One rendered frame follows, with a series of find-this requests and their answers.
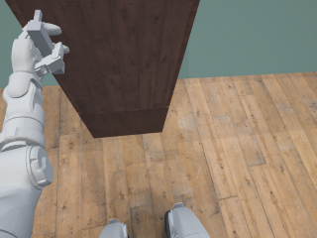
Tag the right robot thigh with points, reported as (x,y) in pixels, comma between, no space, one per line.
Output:
(184,223)

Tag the left robot hand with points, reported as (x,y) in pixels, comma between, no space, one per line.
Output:
(25,57)

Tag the left robot thigh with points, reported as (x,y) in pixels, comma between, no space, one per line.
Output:
(114,230)

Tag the left robot upper arm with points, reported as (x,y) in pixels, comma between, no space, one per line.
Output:
(24,173)

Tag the left robot forearm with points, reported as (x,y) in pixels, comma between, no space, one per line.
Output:
(24,122)

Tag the handle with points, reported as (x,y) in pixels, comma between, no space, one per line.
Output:
(41,38)

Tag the cupboard door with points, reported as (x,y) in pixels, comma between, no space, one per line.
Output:
(123,54)

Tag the robot thigh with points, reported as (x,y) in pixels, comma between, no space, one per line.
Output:
(184,223)
(114,230)

